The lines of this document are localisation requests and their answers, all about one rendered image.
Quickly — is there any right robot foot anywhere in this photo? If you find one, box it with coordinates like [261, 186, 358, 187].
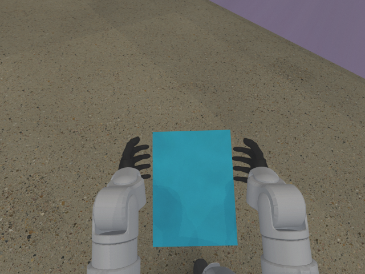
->
[193, 259, 208, 274]

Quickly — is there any robot left hand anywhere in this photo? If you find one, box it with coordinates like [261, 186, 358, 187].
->
[118, 136, 151, 179]

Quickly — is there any left robot forearm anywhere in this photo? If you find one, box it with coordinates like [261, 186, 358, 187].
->
[87, 167, 146, 274]

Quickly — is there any robot right hand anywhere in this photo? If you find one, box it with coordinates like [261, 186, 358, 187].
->
[232, 138, 268, 183]

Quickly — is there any carton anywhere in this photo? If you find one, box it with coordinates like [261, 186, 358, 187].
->
[153, 130, 238, 247]

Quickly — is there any right robot forearm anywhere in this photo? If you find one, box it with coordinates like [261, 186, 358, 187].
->
[246, 167, 319, 274]

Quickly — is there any robot right shin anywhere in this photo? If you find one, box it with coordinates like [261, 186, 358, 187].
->
[202, 263, 220, 274]

